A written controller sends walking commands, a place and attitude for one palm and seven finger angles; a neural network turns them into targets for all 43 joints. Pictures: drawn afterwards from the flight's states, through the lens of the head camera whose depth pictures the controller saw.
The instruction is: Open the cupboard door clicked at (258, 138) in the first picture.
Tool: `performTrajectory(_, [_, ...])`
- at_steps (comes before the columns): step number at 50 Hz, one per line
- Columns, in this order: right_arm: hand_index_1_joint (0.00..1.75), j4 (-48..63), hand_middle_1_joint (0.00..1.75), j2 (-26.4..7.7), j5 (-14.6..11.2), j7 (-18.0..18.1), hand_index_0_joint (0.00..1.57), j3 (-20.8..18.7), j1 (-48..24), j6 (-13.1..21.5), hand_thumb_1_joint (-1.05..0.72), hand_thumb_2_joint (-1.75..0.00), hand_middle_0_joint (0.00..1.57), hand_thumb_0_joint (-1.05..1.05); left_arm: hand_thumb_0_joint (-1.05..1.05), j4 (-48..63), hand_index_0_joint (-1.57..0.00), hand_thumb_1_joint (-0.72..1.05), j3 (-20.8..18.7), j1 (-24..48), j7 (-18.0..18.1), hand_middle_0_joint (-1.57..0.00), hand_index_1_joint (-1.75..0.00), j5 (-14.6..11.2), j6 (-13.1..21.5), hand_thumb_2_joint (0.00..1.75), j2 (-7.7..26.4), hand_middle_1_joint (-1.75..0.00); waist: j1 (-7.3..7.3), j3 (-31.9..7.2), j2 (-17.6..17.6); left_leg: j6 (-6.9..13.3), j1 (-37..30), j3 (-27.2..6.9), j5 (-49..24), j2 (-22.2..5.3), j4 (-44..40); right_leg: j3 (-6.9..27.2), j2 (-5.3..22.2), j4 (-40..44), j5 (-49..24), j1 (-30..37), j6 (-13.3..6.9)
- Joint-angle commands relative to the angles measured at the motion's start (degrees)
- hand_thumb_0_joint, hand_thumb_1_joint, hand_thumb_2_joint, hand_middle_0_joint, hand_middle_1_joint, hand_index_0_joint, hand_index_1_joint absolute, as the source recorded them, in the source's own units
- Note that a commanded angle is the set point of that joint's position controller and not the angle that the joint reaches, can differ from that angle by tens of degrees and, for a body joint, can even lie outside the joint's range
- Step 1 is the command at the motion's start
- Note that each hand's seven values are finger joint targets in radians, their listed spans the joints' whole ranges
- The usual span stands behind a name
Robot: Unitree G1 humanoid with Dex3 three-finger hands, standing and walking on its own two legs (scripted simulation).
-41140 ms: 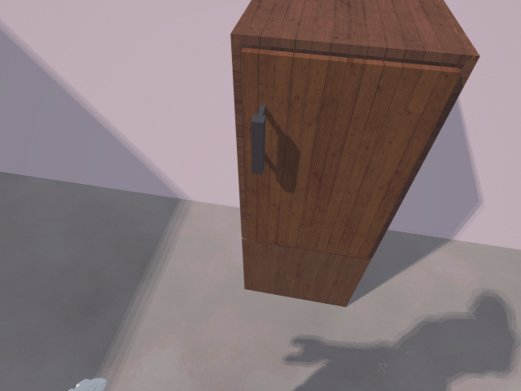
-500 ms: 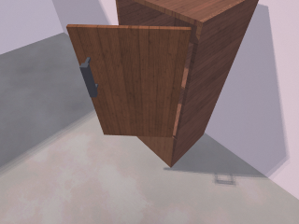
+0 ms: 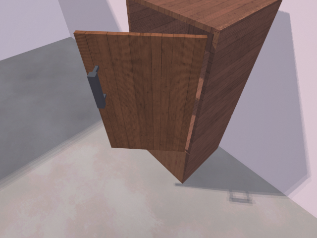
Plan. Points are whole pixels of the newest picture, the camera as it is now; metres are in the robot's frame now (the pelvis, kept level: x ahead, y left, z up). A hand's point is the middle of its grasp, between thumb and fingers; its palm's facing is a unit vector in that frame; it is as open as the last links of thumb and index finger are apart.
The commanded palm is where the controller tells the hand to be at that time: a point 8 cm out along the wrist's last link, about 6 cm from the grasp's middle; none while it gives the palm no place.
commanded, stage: look again from close up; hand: left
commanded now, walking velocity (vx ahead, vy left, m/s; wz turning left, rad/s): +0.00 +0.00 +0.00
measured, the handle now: (99, 87) +0.55 +0.24 +0.06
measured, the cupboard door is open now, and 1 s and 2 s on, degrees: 43 43 43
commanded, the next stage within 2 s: raise the hand with hooked fingers in 0.60 s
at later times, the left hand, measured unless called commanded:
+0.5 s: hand out of the picture +0.01 +0.17 -0.17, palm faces +0.01 -0.98 -0.20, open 7.3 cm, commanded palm none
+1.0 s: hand (92, 206) +0.19 +0.17 +0.00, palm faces +0.01 -1.00 -0.02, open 7.9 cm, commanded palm +0.12 +0.24 -0.04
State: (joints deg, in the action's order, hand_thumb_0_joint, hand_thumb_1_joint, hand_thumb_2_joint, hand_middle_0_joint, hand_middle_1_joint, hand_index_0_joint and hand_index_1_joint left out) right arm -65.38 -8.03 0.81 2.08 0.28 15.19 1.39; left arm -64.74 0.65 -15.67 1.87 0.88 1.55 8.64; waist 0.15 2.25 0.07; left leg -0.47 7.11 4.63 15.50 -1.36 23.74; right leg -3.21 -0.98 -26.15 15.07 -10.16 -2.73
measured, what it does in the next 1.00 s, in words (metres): stands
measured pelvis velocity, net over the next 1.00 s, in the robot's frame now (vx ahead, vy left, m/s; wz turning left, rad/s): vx -0.04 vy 0.00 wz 0.02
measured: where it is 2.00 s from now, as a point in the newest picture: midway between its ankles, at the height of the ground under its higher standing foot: outside the picture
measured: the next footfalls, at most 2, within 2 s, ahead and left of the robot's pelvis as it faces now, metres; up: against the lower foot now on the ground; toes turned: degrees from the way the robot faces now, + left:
none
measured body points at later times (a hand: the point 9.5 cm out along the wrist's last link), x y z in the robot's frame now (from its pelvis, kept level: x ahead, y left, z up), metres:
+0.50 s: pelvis +0.00 +0.00 +0.00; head +0.02 -0.01 +0.45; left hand +0.01 +0.22 -0.16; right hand +0.00 -0.21 -0.16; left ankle -0.03 +0.12 -0.74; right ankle -0.01 -0.09 -0.74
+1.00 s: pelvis -0.04 +0.00 -0.05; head -0.01 +0.00 +0.40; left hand +0.18 +0.23 +0.00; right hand +0.16 -0.27 -0.10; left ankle -0.03 +0.12 -0.74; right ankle -0.01 -0.08 -0.74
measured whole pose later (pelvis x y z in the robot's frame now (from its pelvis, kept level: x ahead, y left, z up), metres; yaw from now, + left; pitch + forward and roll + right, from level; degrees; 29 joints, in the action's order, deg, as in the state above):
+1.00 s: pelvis -0.04 +0.00 -0.05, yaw +1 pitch +8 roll +1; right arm -36.0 -16.5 -0.7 1.0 -3.6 10.1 16.9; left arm -12.6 -6.7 -16.4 -13.9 -13.6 30.9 9.6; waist -1.2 -6.1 0.9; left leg 0.0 33.1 3.5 23.2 -0.7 48.8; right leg -3.8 1.2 -50.8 23.2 -35.6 -2.8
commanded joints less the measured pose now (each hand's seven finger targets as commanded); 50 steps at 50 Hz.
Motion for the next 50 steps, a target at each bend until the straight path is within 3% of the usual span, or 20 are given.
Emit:
performTrajectory(1, [0.30, 0.8, 0.30, -4.6, -0.1, 0.1, 0.20, -0.6, 4.2, 0.7, -0.90, -0.90, 0.20, 0.00, 0.00, 1.9, -0.20, 0.90, -1.3, -3.7, 0.3, -0.20, -0.30, -0.2, 0.7, 0.90, 5.6, -0.30, -0.05, 0.3, -0.2, 1.8, 1.3, -4.6, -10.0, -5.0, -3.5, 7.0, 7.4, 4.6, -15.2, 0.4, -0.3])
performTrajectory(34, [0.30, -0.1, 0.30, -4.2, -0.1, 0.2, 0.20, -0.7, 4.4, 0.4, -0.90, -0.90, 0.20, 0.00, 0.00, 2.0, -0.20, 0.90, -1.4, -3.6, 0.4, -0.20, -0.30, -0.2, 0.6, 0.90, 5.8, -0.30, 0.10, 1.6, 0.2, 1.5, 1.6, -4.5, -8.6, -4.8, -4.1, 7.2, 7.5, 6.1, -13.6, 0.3, -0.2])
performTrajectory(35, [0.30, 4.2, 0.30, -6.5, -0.8, -0.3, 0.20, -1.3, -2.3, 0.8, -0.90, -0.90, 0.20, 0.00, 0.00, -0.7, -0.20, 0.90, -1.7, -9.5, 2.7, -0.20, -0.30, 0.3, 1.6, 0.90, 7.0, -0.30, 2.58, 1.5, 1.5, -0.1, 6.8, -1.0, -9.6, -4.8, 10.7, 11.3, 11.9, 4.1, -46.6, 1.4, 3.5])
performTrajectory(36, [0.30, 24.8, 0.30, -17.1, -3.4, 2.3, 0.20, -1.4, -0.7, 9.7, -0.90, -0.90, 0.20, 0.00, 0.00, 86.6, -0.20, 0.88, -5.7, 33.5, 1.2, -0.20, -0.32, -12.7, 14.3, 0.89, 19.2, -0.32, -4.63, -26.5, -8.9, 2.3, -6.5, -3.1, -15.0, 1.6, 0.9, 8.3, 6.9, -0.3, -33.4, 7.9, 1.1])
performTrajectory(37, [0.30, 22.1, 0.30, -12.2, -2.4, 4.1, 0.20, -1.2, -5.1, 13.8, -0.90, -0.90, 0.20, 0.00, 0.00, 73.2, -0.20, 0.85, -7.5, 11.1, 4.2, -0.20, -0.33, -7.6, 11.6, 0.88, 16.7, -0.33, 0.42, -27.1, -17.6, 2.8, -7.5, -2.2, -22.5, 0.6, 0.5, 5.9, 3.1, -2.6, -20.4, 6.9, -0.5])
performTrajectory(38, [0.30, 23.0, 0.30, -9.7, -3.8, 3.5, 0.20, -2.0, -4.8, 15.2, -0.90, -0.90, 0.20, 0.00, 0.00, 63.9, -0.21, 0.83, -1.1, -3.7, 5.6, -0.21, -0.34, -9.2, 3.8, 0.87, 4.0, -0.34, -0.91, -15.5, -13.2, 1.3, -0.9, -4.4, -21.6, -0.6, 0.9, 2.3, 2.7, -1.8, -12.4, 0.5, 0.2])
performTrajectory(39, [0.30, 21.6, 0.30, -10.8, -4.3, 3.6, 0.20, -1.8, -3.6, 15.7, -0.90, -0.90, 0.20, 0.00, 0.00, 62.7, -0.21, 0.81, 2.4, -3.2, 4.0, -0.21, -0.36, -11.0, 3.5, 0.86, -2.1, -0.36, -2.20, -6.5, -2.9, 1.8, 2.7, -4.2, -16.1, -0.5, 2.1, 0.3, 2.1, -0.6, -11.0, -4.6, 1.4])
performTrajectory(40, [0.30, 24.8, 0.30, -13.0, -3.9, 3.4, 0.20, -2.5, -5.2, 16.9, -0.90, -0.90, 0.20, 0.00, 0.00, 64.9, -0.21, 0.78, -0.5, 1.4, 3.0, -0.21, -0.37, -11.9, 6.5, 0.85, 1.9, -0.37, -3.56, -1.0, 3.1, 2.7, 6.5, -5.6, -9.7, 0.3, 4.2, -0.1, 2.1, -0.4, -6.9, -9.9, 2.4])
performTrajectory(41, [0.30, 25.9, 0.30, -14.4, -2.9, 3.2, 0.20, -3.3, -3.9, 17.6, -0.90, -0.90, 0.20, 0.00, 0.00, 63.8, -0.21, 0.76, -3.5, 1.4, 1.5, -0.21, -0.39, -12.0, 9.9, 0.84, 4.6, -0.39, -4.39, -2.9, 9.2, 2.9, 9.0, -5.4, -6.0, 0.8, 6.9, -0.4, 2.1, -1.0, -2.1, -13.9, 2.8])
performTrajectory(42, [0.30, 27.3, 0.30, -14.2, -1.9, 2.9, 0.20, -3.8, -3.6, 18.0, -0.90, -0.90, 0.20, 0.00, 0.00, 59.4, -0.21, 0.74, -4.4, -1.3, -0.5, -0.21, -0.40, -12.0, 13.3, 0.83, 3.2, -0.40, -4.03, -2.2, 13.3, 2.6, 13.5, -5.5, -3.1, 1.3, 9.8, -0.7, 2.0, -2.9, 2.4, -17.9, 3.1])
performTrajectory(43, [0.30, 29.7, 0.30, -13.9, -1.9, 2.0, 0.20, -4.2, -4.6, 18.5, -0.90, -0.90, 0.20, 0.00, 0.00, 55.8, -0.21, 0.71, -5.5, -6.4, -3.1, -0.21, -0.42, -12.3, 16.8, 0.82, 2.3, -0.42, -1.42, -2.2, 9.7, 1.7, 16.9, -4.9, -1.3, 2.1, 12.0, -0.3, 2.3, -5.5, 5.1, -19.3, 2.6])
performTrajectory(45, [0.30, 33.5, 0.30, -13.1, -1.3, 0.3, 0.20, -4.7, -6.4, 19.0, -0.90, -0.90, 0.20, 0.00, 0.00, 52.3, -0.22, 0.67, -6.8, -15.6, -9.5, -0.22, -0.45, -14.0, 24.7, 0.80, 0.5, -0.45, 2.35, -6.3, 12.7, 0.6, 24.7, -3.9, 0.4, 2.9, 17.4, 0.7, 2.2, -11.9, 6.0, -20.4, 1.9])
performTrajectory(47, [0.30, 36.5, 0.30, -13.5, -1.4, -1.4, 0.20, -5.4, -7.6, 18.7, -0.90, -0.90, 0.20, 0.00, 0.00, 52.1, -0.22, 0.62, -9.2, -16.3, -17.1, -0.22, -0.48, -15.7, 32.8, 0.78, 2.6, -0.48, 2.86, -8.8, 11.4, 0.0, 31.8, -3.3, 1.8, 3.6, 23.2, 2.9, 2.8, -17.2, 4.2, -21.5, 1.4])
performTrajectory(48, [0.30, 38.0, 0.30, -14.1, -1.6, -2.2, 0.20, -6.0, -7.4, 18.3, -0.90, -0.90, 0.20, 0.00, 0.00, 50.8, -0.22, 0.60, -12.8, -16.2, -21.1, -0.22, -0.50, -15.9, 35.8, 0.77, 6.5, -0.50, 3.36, -10.3, 7.2, -0.3, 33.2, -3.3, 1.1, 4.0, 26.1, 5.2, 3.5, -19.5, 1.6, -20.6, 0.7])
performTrajectory(49, [0.30, 40.2, 0.30, -14.3, -1.9, -2.4, 0.20, -6.0, -8.4, 17.7, -0.90, -0.90, 0.20, 0.00, 0.00, 53.2, -0.22, 0.57, -14.9, -15.9, -22.9, -0.22, -0.51, -16.2, 36.2, 0.76, 9.0, -0.51, 4.33, -13.9, 5.4, 0.3, 34.9, -2.3, 0.8, 4.2, 27.5, 6.0, 3.9, -20.9, 1.2, -20.1, 0.7])
performTrajectory(50, [0.30, 42.5, 0.30, -14.2, -2.3, -2.2, 0.20, -5.9, -9.5, 17.0, -0.90, -0.90, 0.20, 0.00, 0.00, 56.1, -0.22, 0.55, -14.7, -14.8, -23.8, -0.22, -0.53, -16.7, 34.6, 0.75, 9.2, -0.53, 4.64, -16.0, 4.1, 0.7, 35.7, -1.4, 1.5, 4.4, 28.2, 6.9, 3.9, -21.2, 2.8, -19.9, 0.9])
